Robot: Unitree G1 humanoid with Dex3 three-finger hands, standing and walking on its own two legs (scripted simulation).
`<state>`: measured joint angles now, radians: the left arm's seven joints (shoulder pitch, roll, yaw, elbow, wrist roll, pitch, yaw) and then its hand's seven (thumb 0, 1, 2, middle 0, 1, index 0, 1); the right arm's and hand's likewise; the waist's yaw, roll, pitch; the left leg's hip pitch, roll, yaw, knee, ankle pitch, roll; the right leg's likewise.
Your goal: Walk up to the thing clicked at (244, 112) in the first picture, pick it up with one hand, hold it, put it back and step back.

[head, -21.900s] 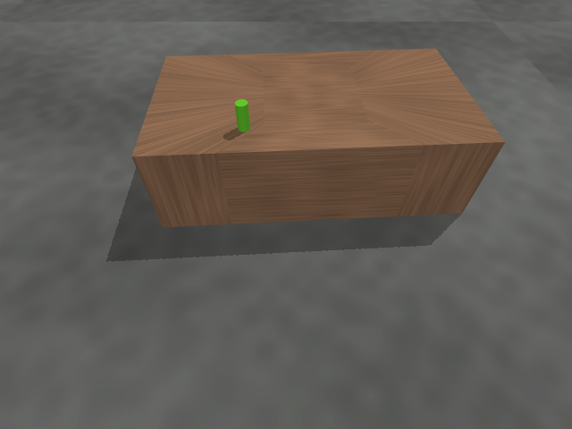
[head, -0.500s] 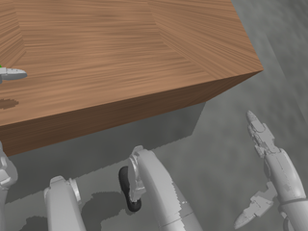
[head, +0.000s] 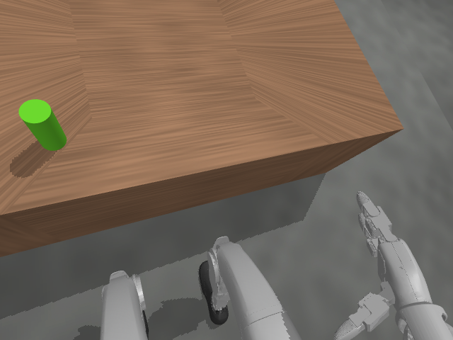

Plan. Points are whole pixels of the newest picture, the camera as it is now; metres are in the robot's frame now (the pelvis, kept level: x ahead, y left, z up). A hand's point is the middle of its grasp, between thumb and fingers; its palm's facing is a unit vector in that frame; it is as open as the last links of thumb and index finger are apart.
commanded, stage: home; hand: left
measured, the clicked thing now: (45, 127) +0.55 +0.20 -0.13
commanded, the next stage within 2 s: none
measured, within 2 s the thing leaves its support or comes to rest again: neither
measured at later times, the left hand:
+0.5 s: hand out of the picture +0.44 +0.31 +0.06, palm faces +0.29 -0.89 -0.35, open 17.4 cm
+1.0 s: hand (44, 304) +0.24 +0.17 +0.06, palm faces +0.17 -0.96 -0.23, open 17.5 cm
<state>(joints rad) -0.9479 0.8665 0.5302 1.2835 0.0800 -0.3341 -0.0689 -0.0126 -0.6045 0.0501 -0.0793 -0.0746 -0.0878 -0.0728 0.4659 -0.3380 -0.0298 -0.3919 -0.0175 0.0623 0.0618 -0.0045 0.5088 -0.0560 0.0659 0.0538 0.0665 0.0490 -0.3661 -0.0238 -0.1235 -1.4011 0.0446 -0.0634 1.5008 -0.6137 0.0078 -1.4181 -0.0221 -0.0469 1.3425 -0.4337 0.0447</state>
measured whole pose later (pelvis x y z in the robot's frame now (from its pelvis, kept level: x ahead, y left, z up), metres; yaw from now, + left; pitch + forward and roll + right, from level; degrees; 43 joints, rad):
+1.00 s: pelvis +0.07 -0.02 +0.12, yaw +3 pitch +10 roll +0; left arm 0.39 0.20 -0.01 0.18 -0.04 0.05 0.09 -0.01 -0.57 0.05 -0.07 -0.06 -0.07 -0.06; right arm 0.43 -0.21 0.00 0.09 0.06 0.13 -0.07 0.02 -0.90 -0.90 0.20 0.30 0.21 0.30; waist 0.01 0.01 -0.14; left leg -0.58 0.02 -0.01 0.92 -0.51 -0.02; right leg -0.66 -0.05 -0.02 0.91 -0.41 0.02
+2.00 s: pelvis +0.05 -0.02 +0.11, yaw +3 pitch +7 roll +0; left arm 0.43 0.21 -0.02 0.12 -0.03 0.04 0.11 -0.01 -0.50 0.08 -0.06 -0.06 -0.06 -0.06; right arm 0.44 -0.19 0.00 0.13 0.04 0.05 -0.11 0.02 -0.90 -0.90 0.20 0.30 0.20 0.30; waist 0.01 0.00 -0.10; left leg -0.57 0.02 0.00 0.93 -0.49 -0.01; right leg -0.65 -0.05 -0.01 0.91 -0.39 0.03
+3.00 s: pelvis +0.05 -0.03 +0.11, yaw +4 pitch +7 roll -1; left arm 0.46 0.20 -0.02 0.03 -0.01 0.20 0.14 -0.01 -0.58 0.03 -0.05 -0.05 -0.05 -0.05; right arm 0.28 -0.21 0.01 0.51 0.02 -0.10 -0.15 0.02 -0.90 -0.90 0.20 0.30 0.21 0.30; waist -0.01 0.03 -0.10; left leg -0.57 0.04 -0.05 0.95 -0.50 -0.03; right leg -0.62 -0.03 -0.05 0.90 -0.40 0.01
